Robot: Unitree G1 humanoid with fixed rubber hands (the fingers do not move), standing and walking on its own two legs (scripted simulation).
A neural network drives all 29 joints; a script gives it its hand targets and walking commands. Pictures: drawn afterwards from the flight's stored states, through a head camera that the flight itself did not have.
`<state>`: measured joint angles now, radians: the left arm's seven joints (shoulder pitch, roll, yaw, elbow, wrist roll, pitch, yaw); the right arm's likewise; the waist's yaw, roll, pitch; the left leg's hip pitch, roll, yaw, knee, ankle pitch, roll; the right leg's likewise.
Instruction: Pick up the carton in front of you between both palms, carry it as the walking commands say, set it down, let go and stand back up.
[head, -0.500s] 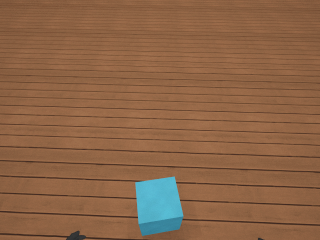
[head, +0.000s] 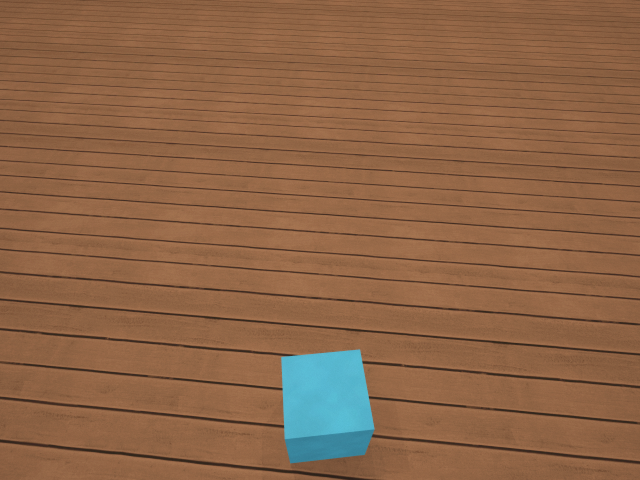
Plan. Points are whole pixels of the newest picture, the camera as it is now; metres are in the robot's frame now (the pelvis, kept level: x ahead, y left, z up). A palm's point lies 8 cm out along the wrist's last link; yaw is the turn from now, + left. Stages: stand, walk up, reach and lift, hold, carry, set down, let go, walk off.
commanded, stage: stand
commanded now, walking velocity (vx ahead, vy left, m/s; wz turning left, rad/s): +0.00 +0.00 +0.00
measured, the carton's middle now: (324, 407) +0.41 +0.03 -0.63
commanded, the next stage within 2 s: none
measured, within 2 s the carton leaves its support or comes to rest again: neither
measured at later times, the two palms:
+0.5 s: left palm out of the picture -0.02 +0.26 -0.12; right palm out of the picture +0.05 -0.26 -0.10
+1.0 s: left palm out of the picture -0.06 +0.23 -0.13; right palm out of the picture +0.01 -0.26 -0.12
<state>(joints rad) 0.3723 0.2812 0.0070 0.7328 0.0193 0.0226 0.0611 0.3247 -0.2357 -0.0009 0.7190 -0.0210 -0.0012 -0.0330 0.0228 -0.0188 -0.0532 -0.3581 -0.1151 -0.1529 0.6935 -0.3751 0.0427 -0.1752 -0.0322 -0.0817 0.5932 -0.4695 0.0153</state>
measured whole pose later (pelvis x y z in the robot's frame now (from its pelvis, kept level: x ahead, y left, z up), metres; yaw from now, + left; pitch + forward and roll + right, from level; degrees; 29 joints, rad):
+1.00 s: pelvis -0.03 -0.02 +0.01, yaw +2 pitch -1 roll -1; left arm 0.38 0.23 0.01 0.97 0.02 0.03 0.05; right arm 0.33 -0.20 0.01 0.92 -0.01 0.01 -0.05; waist 0.02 -0.02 0.01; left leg -0.29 -0.10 -0.20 0.60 -0.29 0.01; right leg -0.10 -0.01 -0.12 0.51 -0.40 -0.02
